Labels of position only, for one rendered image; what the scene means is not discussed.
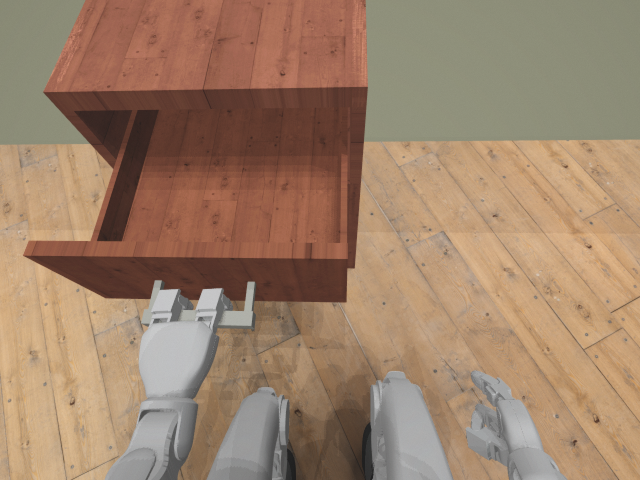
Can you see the robot left hand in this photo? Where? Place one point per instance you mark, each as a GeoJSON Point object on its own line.
{"type": "Point", "coordinates": [176, 356]}

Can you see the robot left forearm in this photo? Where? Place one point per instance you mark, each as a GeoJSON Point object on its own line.
{"type": "Point", "coordinates": [161, 441]}

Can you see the handle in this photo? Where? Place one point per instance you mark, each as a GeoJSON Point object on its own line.
{"type": "Point", "coordinates": [230, 319]}

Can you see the robot right hand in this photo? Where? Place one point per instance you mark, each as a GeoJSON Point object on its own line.
{"type": "Point", "coordinates": [509, 428]}

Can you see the right robot shin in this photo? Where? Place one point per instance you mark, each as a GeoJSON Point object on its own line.
{"type": "Point", "coordinates": [378, 444]}

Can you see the robot right thigh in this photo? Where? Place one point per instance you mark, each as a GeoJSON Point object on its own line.
{"type": "Point", "coordinates": [413, 447]}

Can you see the robot right forearm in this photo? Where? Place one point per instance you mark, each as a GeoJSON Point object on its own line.
{"type": "Point", "coordinates": [532, 464]}

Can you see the cabinet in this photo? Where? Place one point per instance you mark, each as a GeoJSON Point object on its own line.
{"type": "Point", "coordinates": [125, 55]}

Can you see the drawer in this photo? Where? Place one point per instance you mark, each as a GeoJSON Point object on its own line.
{"type": "Point", "coordinates": [217, 198]}

